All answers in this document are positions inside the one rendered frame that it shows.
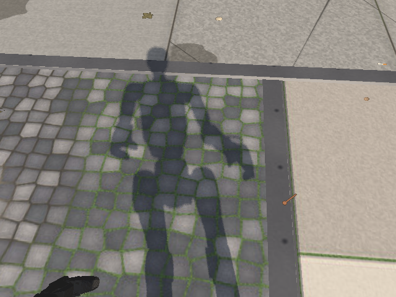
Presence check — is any robot left hand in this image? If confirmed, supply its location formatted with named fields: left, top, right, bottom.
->
left=34, top=276, right=100, bottom=297

